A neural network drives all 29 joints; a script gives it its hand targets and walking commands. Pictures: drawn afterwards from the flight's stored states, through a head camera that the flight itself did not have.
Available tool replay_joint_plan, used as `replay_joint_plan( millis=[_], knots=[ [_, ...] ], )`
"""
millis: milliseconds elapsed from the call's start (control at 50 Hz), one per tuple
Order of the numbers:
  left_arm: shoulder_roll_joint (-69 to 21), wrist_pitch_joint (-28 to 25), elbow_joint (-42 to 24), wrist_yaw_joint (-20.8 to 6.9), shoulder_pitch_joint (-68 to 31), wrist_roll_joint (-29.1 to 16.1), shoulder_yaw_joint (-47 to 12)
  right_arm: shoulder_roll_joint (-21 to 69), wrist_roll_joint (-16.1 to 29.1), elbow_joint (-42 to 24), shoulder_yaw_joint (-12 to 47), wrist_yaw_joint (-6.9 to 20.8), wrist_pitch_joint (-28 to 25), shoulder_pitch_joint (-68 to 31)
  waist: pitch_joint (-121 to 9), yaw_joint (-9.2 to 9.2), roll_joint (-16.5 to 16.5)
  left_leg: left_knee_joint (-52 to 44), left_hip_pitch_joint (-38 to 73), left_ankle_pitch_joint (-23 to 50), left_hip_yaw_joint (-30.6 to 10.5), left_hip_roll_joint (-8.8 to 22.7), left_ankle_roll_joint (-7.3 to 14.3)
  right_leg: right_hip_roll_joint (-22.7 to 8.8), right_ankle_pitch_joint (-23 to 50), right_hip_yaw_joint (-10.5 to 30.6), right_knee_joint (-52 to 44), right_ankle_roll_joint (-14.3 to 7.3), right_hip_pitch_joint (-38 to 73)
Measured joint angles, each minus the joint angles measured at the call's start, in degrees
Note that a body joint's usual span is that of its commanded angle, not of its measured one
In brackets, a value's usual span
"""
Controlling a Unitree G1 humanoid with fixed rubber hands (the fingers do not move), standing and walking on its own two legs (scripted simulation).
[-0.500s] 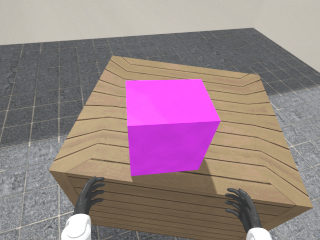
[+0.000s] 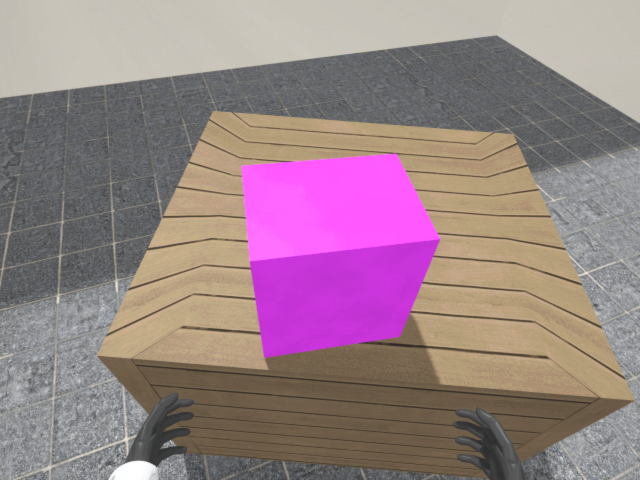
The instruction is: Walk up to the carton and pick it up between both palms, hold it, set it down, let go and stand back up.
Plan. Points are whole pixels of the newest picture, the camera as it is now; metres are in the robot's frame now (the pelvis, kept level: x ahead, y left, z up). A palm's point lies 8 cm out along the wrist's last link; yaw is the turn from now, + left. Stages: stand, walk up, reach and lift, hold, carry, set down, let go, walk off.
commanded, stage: set down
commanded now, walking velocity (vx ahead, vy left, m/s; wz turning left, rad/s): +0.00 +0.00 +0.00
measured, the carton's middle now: (328, 259) +0.44 +0.01 -0.02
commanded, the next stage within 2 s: let go in 0.20 s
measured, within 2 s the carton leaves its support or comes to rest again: neither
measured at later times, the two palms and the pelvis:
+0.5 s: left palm (146, 461) +0.16 +0.22 -0.08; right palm out of the picture +0.14 -0.23 -0.08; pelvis +0.00 +0.01 +0.00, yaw -1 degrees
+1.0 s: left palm out of the picture +0.10 +0.24 -0.12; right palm out of the picture +0.03 -0.26 -0.12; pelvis -0.01 +0.01 -0.02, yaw -4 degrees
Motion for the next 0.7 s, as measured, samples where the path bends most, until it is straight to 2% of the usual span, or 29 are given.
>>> replay_joint_plan(
  millis=[180, 320, 700],
  knots=[
    [0.5, 1.9, -0.3, -0.6, 0.3, 0.9, -0.6, 0.8, -1.4, 0.5, -1.0, -0.4, 1.3, 0.2, -0.1, 0.0, -0.3, 1.0, 0.3, -0.9, 0.3, 0.4, 0.0, 0.3, -0.3, 0.2, 0.2, 0.0, 0.5],
    [1.2, 2.6, 1.0, -1.6, 0.5, 1.0, 0.0, 0.7, -2.5, 0.4, -1.3, -1.0, 1.7, 1.1, 0.1, -1.17, -0.4, 1.0, 0.8, -1.0, 0.3, 0.2, 0.1, 0.2, -0.4, 0.2, 0.2, 0.1, 1.0],
    [0.1, 4.9, 1.2, -1.6, -1.7, 1.5, -0.1, 0.7, -4.4, 0.2, -2.4, -0.5, 2.2, -0.3, 0.4, -1.84, 0.4, 2.5, -0.3, -1.1, 0.8, 0.1, 0.5, -0.1, -0.4, 0.5, 1.9, 0.5, -0.4]
  ],
)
